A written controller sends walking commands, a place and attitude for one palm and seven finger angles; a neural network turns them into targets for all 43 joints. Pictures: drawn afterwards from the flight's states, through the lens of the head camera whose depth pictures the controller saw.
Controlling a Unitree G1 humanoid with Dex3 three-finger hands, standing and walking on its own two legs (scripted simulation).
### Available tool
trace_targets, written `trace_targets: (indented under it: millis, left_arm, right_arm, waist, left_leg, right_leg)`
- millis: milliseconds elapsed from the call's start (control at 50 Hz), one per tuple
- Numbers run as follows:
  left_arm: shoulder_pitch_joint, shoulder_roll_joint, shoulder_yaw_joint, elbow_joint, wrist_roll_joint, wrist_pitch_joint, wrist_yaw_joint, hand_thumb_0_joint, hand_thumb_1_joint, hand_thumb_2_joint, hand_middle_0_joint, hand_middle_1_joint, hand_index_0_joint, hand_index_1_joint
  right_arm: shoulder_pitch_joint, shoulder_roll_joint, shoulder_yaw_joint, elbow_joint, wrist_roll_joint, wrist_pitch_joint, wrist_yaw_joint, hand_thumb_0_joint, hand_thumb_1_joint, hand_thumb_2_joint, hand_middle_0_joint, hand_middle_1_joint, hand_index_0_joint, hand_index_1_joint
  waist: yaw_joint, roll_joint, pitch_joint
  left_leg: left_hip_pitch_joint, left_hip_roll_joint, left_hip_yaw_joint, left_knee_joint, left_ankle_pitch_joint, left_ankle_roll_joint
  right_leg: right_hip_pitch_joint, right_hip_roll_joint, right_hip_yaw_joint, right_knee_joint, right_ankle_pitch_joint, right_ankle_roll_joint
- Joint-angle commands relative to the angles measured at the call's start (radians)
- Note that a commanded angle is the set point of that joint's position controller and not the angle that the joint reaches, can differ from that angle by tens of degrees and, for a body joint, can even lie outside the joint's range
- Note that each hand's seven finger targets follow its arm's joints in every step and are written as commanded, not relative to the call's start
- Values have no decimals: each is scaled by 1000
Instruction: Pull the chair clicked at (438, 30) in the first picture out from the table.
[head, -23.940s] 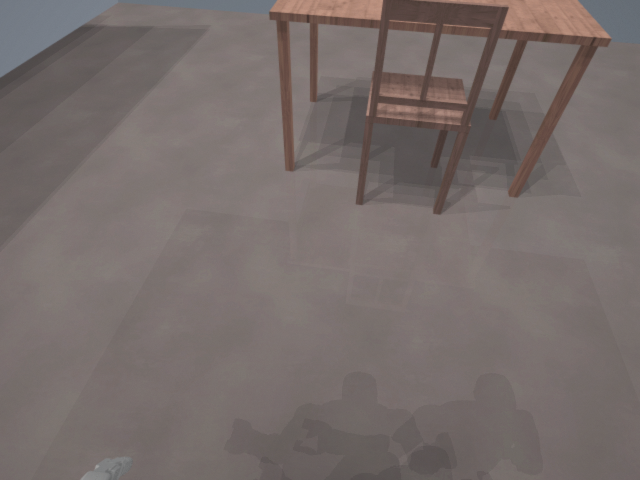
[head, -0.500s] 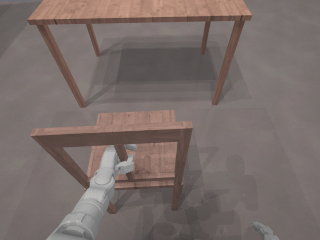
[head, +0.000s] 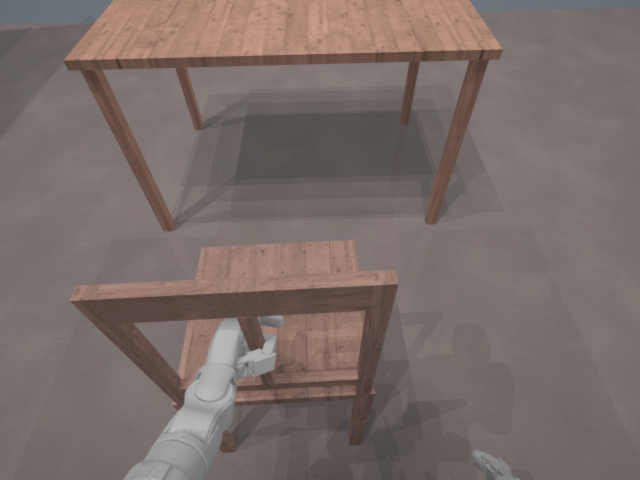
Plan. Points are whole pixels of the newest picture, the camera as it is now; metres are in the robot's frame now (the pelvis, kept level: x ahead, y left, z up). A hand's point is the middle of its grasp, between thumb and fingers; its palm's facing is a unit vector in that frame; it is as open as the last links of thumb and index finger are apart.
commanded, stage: open the thumb and straighten the fingers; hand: left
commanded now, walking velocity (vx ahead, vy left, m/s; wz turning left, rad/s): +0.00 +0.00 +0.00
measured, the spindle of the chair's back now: (259, 350) +0.31 +0.11 -0.09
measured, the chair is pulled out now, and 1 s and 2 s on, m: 0.65 0.65 0.65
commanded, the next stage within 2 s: draw the fingers out of the gap in 0.80 s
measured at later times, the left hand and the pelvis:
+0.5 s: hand (261, 340) +0.31 +0.10 -0.05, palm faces -0.06 -0.99 -0.12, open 13.1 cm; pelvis +0.00 +0.00 -0.02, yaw +2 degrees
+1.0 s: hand (257, 350) +0.30 +0.11 -0.06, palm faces -0.05 -0.99 -0.10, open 17.4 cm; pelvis +0.01 -0.01 -0.03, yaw +2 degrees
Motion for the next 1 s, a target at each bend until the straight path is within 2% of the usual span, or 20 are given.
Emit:
trace_targets:
  millis: [0, 20, 40, 60, 80, 100, 120, 140, 180, 220, 240, 280, 400, 520, 560, 640, 720, 840, 880, 980]
  left_arm:
    - [-218, 85, 11, -172, 14, -46, -1, 0, 900, 900, -500, -1450, -500, -1450]
    - [-226, 82, 9, -169, 13, -45, 0, 0, 900, 900, -500, -1450, -500, -1450]
    - [-267, 138, 42, -292, 11, -54, 4, 0, 900, 900, -500, -1450, -500, -1450]
    - [-170, 49, 16, -181, -41, -32, -10, 0, 779, 842, -500, -1450, -500, -1450]
    - [-236, 97, 45, -267, -39, -55, -22, 0, 658, 783, -500, -1450, -500, -1450]
    - [-252, 128, 74, -314, -35, -67, -28, 0, 538, 725, -500, -1450, -500, -1450]
    - [-229, 154, 100, -321, -34, -73, -28, 0, 417, 667, -500, -1450, -500, -1450]
    - [-197, 153, 85, -340, -27, -70, -33, 0, 296, 608, -500, -1450, -500, -1450]
    - [-188, 129, 57, -371, -9, -57, -44, 0, 54, 492, -500, -1450, -500, -1450]
    - [-164, 112, 38, -365, -1, -25, -56, 0, -188, 375, -500, -1450, -500, -1450]
    - [-155, 111, 38, -363, -6, -2, -60, 0, -308, 317, -500, -1450, -500, -1450]
    - [-238, 174, 91, -416, -18, 29, -56, 0, -550, 200, -450, -1305, -450, -1305]
    - [-178, 124, 88, -438, -47, 90, -61, 0, -550, 200, -300, -870, -300, -870]
    - [-165, 100, 57, -477, -32, 118, -74, 0, -550, 200, -150, -435, -150, -435]
    - [-202, 202, 139, -500, -23, 121, -62, 0, -550, 200, -100, -290, -100, -290]
    - [-161, 192, 136, -543, -19, 125, -61, 0, -550, 200, 0, 0, 0, 0]
    - [-88, 106, 58, -585, -28, 146, -75, 0, -550, 200, 0, 0, 0, 0]
    - [-103, 137, 64, -609, -34, 190, -83, 0, -550, 200, 0, 0, 0, 0]
    - [-64, 200, 135, -602, -27, 184, -72, 0, -550, 200, 0, 0, 0, 0]
    - [120, 166, 94, -735, -23, 167, -73, 0, -550, 200, 0, 0, 0, 0]
  right_arm:
    - [-44, -139, -54, -123, -3, -34, -16, 0, -900, -900, 200, 300, 200, 300]
    - [-43, -139, -54, -123, -2, -32, -16, 0, -900, -900, 200, 300, 200, 300]
    - [-44, -140, -57, -130, 0, -36, -18, 0, -900, -900, 200, 300, 200, 300]
    - [1, -180, -64, -107, 35, -47, 17, 0, -900, -900, 200, 300, 200, 300]
    - [-19, -191, -67, -121, 33, -62, 30, 0, -900, -900, 200, 300, 200, 300]
    - [-21, -189, -75, -128, 28, -73, 31, 0, -900, -900, 200, 300, 200, 300]
    - [-25, -182, -75, -128, 28, -82, 36, 0, -900, -900, 200, 300, 200, 300]
    - [-22, -179, -72, -133, 27, -89, 46, 0, -900, -900, 200, 300, 200, 300]
    - [-16, -176, -74, -145, 26, -97, 61, 0, -900, -900, 200, 300, 200, 300]
    - [-10, -180, -77, -160, 26, -93, 75, 0, -900, -900, 200, 300, 200, 300]
    - [-6, -184, -78, -166, 29, -91, 78, 0, -900, -900, 200, 300, 200, 300]
    - [-3, -198, -81, -179, 30, -85, 74, 0, -900, -900, 200, 300, 200, 300]
    - [8, -204, -85, -205, 25, -96, 55, 0, -900, -900, 200, 300, 200, 300]
    - [18, -201, -83, -224, 21, -100, 50, 0, -900, -900, 200, 300, 200, 300]
    - [29, -208, -83, -216, 18, -97, 44, 0, -900, -900, 200, 300, 200, 300]
    - [30, -197, -79, -228, 13, -98, 38, 0, -900, -900, 200, 300, 200, 300]
    - [23, -188, -76, -241, 16, -102, 46, 0, -900, -900, 200, 300, 200, 300]
    - [16, -205, -77, -250, 19, -100, 34, 0, -900, -900, 200, 300, 200, 300]
    - [24, -204, -79, -247, 14, -99, 28, 0, -900, -900, 200, 300, 200, 300]
    - [-3, -188, -76, -291, 17, -101, 36, 0, -900, -900, 200, 300, 200, 300]
  waist:
    - [7, -64, -271]
    - [6, -59, -267]
    - [5, -44, -266]
    - [-76, -219, -258]
    - [-53, -227, -276]
    - [-53, -185, -329]
    - [-48, -127, -311]
    - [-39, -41, -305]
    - [-44, 15, -328]
    - [-42, 53, -330]
    - [-48, 20, -325]
    - [-51, -1, -357]
    - [-49, -113, -400]
    - [-52, -106, -387]
    - [-49, -87, -401]
    - [-42, -68, -428]
    - [-50, -43, -429]
    - [-63, -81, -393]
    - [-48, -92, -410]
    - [-18, -17, -453]
  left_leg:
    - [84, 86, -70, -51, 297, 36]
    - [75, 84, -70, -55, 273, 34]
    - [80, 84, -73, -67, 269, 39]
    - [-65, 15, -28, -37, 164, 40]
    - [-109, 10, -21, -16, 137, 44]
    - [-109, 0, -13, -1, 135, 46]
    - [-124, -8, -11, 12, 115, 45]
    - [-128, -14, -10, 16, 101, 41]
    - [-136, -20, -10, 47, 102, 37]
    - [-158, -24, -12, 73, 96, 33]
    - [-175, -24, -19, 78, 85, 34]
    - [-191, -27, -21, 91, 53, 36]
    - [-215, -26, -27, 126, 86, 38]
    - [-231, -26, -31, 161, 108, 39]
    - [-228, -25, -33, 170, 135, 39]
    - [-235, -28, -30, 179, 158, 39]
    - [-215, -23, -34, 201, 203, 34]
    - [-248, -27, -41, 213, 151, 40]
    - [-250, -29, -41, 217, 165, 40]
    - [-233, -26, -36, 226, 227, 33]
  right_leg:
    - [91, -77, 45, -55, 299, -46]
    - [88, -80, 49, -59, 276, -48]
    - [95, -77, 48, -63, 267, -46]
    - [31, -26, -56, -31, 216, -23]
    - [18, -26, -45, -4, 214, -24]
    - [31, -25, -32, 8, 226, -25]
    - [9, -23, -30, 14, 200, -26]
    - [-7, -24, -31, 22, 179, -32]
    - [-53, -16, -37, 50, 159, -36]
    - [-91, -10, -42, 74, 144, -40]
    - [-94, -6, -48, 74, 135, -40]
    - [-102, -4, -41, 85, 108, -33]
    - [-112, 3, -52, 124, 137, -23]
    - [-157, 4, -55, 158, 150, -21]
    - [-146, 2, -50, 170, 178, -22]
    - [-121, 1, -47, 182, 208, -24]
    - [-147, -1, -59, 197, 243, -25]
    - [-176, 0, -62, 191, 199, -20]
    - [-161, -1, -59, 203, 213, -21]
    - [-132, -9, -59, 229, 260, -30]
